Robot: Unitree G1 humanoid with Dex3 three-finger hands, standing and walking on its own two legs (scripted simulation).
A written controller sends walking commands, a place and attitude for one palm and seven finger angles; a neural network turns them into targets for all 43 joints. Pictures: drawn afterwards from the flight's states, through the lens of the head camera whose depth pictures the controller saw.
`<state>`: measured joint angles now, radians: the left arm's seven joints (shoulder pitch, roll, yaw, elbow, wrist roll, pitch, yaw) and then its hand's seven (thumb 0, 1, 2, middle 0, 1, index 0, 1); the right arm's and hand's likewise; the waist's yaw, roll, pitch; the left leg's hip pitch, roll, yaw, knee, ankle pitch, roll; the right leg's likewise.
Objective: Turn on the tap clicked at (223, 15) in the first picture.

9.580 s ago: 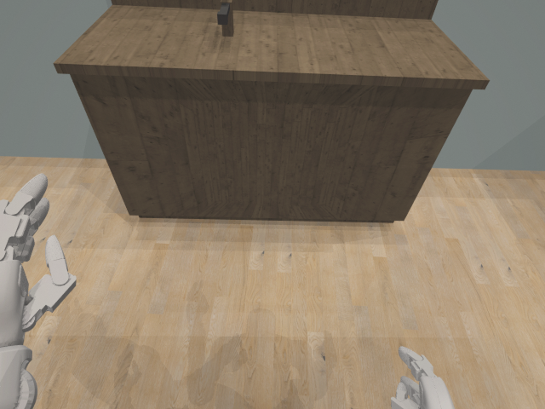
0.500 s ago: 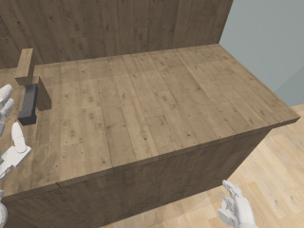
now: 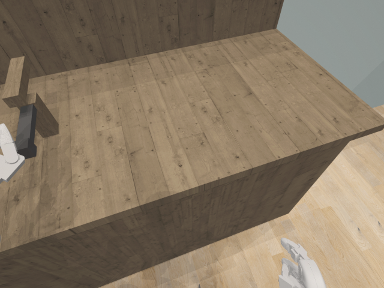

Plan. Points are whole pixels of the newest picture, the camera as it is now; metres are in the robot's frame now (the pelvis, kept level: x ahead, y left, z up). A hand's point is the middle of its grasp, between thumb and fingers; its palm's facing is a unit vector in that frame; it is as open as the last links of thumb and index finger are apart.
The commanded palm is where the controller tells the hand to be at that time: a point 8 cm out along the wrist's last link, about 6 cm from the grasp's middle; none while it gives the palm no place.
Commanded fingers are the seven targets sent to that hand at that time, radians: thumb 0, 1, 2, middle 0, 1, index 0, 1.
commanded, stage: look again from close up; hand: left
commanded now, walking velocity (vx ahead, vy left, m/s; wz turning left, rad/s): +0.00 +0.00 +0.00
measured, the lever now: (24, 149) +0.32 +0.34 +0.13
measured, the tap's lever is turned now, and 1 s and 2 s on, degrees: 0 0 0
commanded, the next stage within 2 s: come to a stop and stand still in 0.10 s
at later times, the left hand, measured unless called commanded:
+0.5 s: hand (24, 178) +0.23 +0.26 +0.18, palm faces +0.40 -0.81 -0.44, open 7.4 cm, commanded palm +0.17 +0.29 +0.18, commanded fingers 0.00 0.90 0.90 -0.20 -0.30 -0.20 -0.30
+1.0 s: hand (5, 182) +0.23 +0.29 +0.18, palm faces +0.45 -0.83 -0.34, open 7.4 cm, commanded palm +0.16 +0.31 +0.18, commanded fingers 0.00 0.90 0.90 -0.20 -0.30 -0.20 -0.30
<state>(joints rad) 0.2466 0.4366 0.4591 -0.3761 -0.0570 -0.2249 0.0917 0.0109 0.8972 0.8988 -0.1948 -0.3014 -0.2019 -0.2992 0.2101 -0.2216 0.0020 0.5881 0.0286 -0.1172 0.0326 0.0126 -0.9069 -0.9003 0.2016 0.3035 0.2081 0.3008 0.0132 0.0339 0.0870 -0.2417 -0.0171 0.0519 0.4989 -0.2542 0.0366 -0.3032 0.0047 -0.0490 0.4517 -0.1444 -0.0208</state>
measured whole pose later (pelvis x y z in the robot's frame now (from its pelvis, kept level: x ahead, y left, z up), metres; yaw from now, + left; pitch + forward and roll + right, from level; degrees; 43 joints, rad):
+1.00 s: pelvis +0.01 +0.03 +0.00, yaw +1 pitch -2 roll -2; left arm 0.35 0.36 0.38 -0.45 -0.03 -0.26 0.10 0.01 0.89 0.90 -0.21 -0.30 -0.21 -0.30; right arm 0.26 -0.20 0.02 0.60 0.01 -0.16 -0.01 0.01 -0.91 -0.90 0.20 0.30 0.21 0.30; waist 0.04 -0.03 0.08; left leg -0.19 -0.04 0.04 0.51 -0.28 0.08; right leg -0.23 -0.02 -0.05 0.43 -0.16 0.02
